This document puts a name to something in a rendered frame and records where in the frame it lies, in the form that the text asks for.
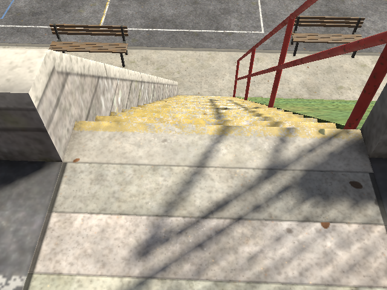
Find stairs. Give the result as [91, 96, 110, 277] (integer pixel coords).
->
[95, 95, 337, 129]

